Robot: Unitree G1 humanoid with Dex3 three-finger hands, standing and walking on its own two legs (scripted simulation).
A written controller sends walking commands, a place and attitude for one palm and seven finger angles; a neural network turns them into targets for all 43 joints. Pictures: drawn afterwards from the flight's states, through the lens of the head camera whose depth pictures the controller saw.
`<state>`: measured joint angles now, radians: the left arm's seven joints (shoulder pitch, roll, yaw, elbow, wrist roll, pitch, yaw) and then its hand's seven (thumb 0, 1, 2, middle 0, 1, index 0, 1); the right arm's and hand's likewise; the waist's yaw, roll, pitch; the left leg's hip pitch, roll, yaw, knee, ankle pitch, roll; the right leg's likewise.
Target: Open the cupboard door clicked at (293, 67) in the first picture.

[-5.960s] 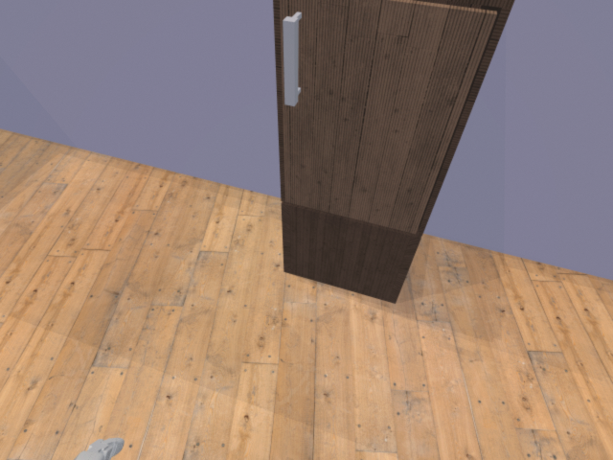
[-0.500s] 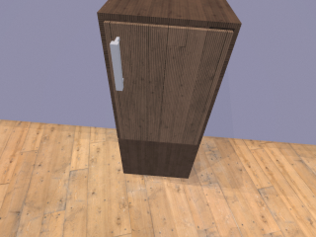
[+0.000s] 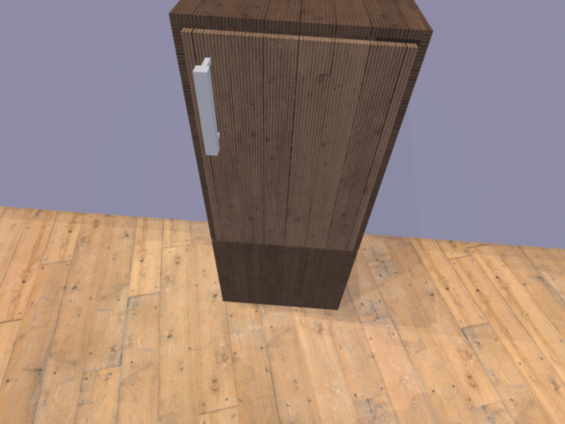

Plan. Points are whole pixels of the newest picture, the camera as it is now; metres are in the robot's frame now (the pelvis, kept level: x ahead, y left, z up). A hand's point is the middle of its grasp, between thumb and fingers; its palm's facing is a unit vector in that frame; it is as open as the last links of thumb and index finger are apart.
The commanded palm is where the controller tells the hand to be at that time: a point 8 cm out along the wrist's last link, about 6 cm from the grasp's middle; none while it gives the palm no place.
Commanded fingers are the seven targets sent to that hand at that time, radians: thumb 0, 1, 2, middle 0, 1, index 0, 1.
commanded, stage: look again from close up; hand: left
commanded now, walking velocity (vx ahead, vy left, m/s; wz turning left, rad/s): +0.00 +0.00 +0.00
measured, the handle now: (210, 108) +0.64 +0.19 +0.12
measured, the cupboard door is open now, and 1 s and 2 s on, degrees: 0 0 0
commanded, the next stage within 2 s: shuffle to correct the standing spot in 1.08 s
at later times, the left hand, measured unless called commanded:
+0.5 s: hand out of the picture -0.01 +0.13 -0.18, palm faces +0.02 -0.99 -0.17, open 7.4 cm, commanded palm none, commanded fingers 0.00 0.90 0.90 -0.20 -0.30 -0.20 -0.30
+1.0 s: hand out of the picture -0.01 +0.12 -0.18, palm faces +0.03 -0.99 -0.16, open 7.4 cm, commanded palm none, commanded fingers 0.00 0.90 0.90 -0.20 -0.30 -0.20 -0.30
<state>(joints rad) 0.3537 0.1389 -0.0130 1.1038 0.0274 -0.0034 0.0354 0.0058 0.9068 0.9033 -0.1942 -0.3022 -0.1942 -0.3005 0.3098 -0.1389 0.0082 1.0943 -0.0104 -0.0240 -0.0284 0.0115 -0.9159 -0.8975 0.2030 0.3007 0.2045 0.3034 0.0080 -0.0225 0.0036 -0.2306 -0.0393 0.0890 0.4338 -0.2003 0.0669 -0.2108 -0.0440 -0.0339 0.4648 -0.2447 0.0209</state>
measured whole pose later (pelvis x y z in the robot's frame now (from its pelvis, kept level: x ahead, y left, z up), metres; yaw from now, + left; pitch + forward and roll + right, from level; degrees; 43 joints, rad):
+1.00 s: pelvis +0.01 -0.04 +0.00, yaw +0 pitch -1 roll +0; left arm 0.34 0.13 -0.01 1.11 0.02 -0.02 0.04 0.01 0.91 0.90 -0.19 -0.30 -0.19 -0.30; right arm 0.30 -0.12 0.02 1.14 -0.01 -0.02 -0.04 0.01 -0.92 -0.90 0.20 0.30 0.20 0.30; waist 0.01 -0.02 0.01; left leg -0.21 0.02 0.06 0.43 -0.22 0.00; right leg -0.18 0.01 -0.06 0.45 -0.26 -0.04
